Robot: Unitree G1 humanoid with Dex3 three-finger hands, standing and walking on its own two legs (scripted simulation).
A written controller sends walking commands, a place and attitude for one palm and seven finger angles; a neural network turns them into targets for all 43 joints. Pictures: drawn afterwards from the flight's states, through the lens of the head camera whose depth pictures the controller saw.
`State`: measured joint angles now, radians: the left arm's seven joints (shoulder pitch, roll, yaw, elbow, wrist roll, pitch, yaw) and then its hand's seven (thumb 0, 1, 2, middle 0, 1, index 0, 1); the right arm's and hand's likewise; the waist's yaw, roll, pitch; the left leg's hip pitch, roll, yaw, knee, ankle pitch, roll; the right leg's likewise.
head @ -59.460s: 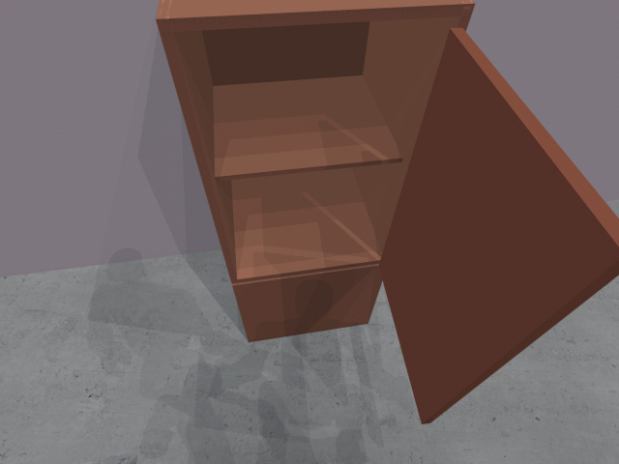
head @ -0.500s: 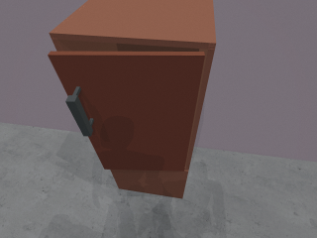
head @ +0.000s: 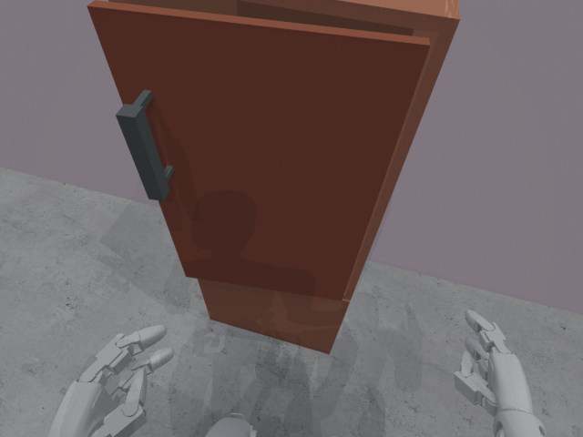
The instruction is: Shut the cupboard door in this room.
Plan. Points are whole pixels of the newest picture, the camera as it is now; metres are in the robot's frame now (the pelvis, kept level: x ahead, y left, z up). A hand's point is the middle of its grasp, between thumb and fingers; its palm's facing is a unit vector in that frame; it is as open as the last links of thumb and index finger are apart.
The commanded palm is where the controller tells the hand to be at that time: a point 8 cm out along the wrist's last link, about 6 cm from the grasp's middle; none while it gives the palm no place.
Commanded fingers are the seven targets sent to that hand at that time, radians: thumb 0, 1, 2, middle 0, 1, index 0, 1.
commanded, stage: raise the hand and make a fist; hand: left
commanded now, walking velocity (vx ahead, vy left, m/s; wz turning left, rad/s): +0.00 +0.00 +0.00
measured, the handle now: (152, 147) +0.45 +0.25 +0.14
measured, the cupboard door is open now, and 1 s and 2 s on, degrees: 7 7 7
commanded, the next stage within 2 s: bring the fist close to the handle in 1.50 s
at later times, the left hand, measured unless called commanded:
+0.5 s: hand (93, 354) +0.19 +0.23 +0.09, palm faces +0.04 -1.00 -0.06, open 3.8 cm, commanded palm +0.16 +0.27 +0.09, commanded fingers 0.00 0.90 0.90 -1.04 -1.22 -1.04 -1.22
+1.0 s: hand (106, 319) +0.21 +0.22 +0.12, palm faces -0.07 -1.00 -0.07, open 3.1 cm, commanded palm +0.19 +0.28 +0.13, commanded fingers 0.00 0.90 0.90 -1.30 -1.50 -1.30 -1.50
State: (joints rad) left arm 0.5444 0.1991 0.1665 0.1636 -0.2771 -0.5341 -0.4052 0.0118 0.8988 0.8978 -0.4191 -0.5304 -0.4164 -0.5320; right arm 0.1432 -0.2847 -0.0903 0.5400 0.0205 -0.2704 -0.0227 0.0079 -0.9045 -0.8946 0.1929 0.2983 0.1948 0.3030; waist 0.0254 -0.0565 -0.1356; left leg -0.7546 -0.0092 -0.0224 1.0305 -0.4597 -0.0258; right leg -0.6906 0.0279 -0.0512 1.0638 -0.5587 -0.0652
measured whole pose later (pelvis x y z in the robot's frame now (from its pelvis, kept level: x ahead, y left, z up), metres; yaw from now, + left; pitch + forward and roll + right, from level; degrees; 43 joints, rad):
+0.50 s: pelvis -0.01 +0.04 +0.00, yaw -1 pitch +10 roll -2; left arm 0.53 0.23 0.16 -0.22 -0.29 -0.36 -0.21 0.02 0.90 0.90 -0.87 -1.03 -0.87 -1.03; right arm 0.31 -0.22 0.01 0.53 0.03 -0.19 -0.06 0.01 -0.90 -0.89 0.20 0.30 0.20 0.30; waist 0.01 0.04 -0.10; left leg -0.78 -0.01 -0.02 1.04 -0.44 0.03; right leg -0.68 0.02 -0.05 1.00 -0.50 -0.01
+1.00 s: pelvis +0.00 +0.04 +0.03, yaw +0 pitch +5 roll -2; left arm 0.39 0.29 0.13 -0.19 -0.27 -0.14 -0.25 0.02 0.89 0.90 -1.27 -1.47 -1.27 -1.47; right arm 0.26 -0.23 0.07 0.50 0.04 -0.22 -0.08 0.01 -0.90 -0.89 0.20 0.30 0.20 0.30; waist 0.02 0.04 -0.08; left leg -0.58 -0.01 -0.03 0.88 -0.40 0.03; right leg -0.47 0.03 -0.05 0.83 -0.45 -0.02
